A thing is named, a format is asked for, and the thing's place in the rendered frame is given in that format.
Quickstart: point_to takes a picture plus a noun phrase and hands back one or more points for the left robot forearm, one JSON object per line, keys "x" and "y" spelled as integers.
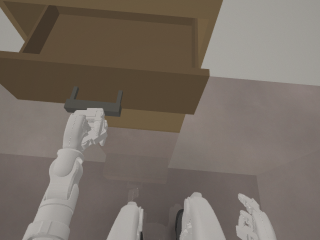
{"x": 59, "y": 201}

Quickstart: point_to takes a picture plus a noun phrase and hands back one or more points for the cabinet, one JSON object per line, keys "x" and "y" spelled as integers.
{"x": 23, "y": 14}

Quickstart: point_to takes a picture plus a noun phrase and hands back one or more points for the robot thigh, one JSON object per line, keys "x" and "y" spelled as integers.
{"x": 128, "y": 223}
{"x": 204, "y": 223}

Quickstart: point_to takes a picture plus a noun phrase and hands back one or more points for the handle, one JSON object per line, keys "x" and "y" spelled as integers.
{"x": 109, "y": 108}

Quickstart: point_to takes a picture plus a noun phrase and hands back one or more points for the left robot thigh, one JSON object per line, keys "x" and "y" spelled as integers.
{"x": 128, "y": 223}

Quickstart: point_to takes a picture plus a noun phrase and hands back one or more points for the drawer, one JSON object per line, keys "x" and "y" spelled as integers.
{"x": 153, "y": 59}

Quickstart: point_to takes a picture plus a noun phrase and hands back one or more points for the robot right hand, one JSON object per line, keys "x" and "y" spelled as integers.
{"x": 259, "y": 226}

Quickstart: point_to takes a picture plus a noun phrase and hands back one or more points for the robot left hand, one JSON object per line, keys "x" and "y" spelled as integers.
{"x": 82, "y": 122}

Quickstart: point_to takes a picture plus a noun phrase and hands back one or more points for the right robot thigh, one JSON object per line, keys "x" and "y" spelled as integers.
{"x": 204, "y": 223}

